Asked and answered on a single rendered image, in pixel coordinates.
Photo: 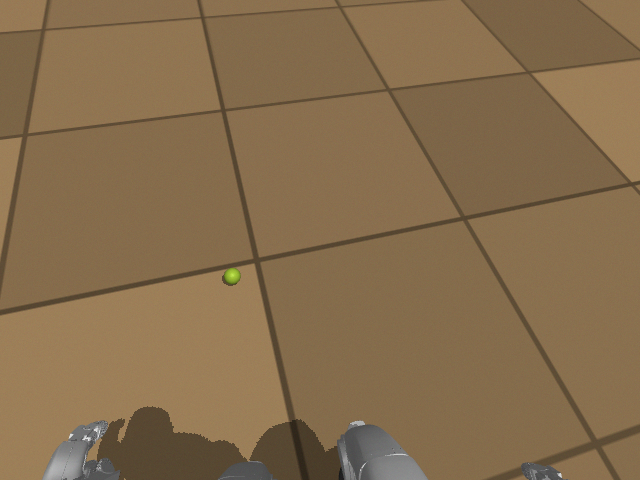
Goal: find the right robot hand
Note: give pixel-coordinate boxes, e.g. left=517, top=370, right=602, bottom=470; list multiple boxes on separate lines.
left=521, top=463, right=569, bottom=480

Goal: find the left robot hand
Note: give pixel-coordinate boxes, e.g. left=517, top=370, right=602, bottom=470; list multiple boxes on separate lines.
left=42, top=421, right=120, bottom=480

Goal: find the ball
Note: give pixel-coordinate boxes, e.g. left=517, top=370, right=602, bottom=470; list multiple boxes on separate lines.
left=224, top=268, right=241, bottom=284

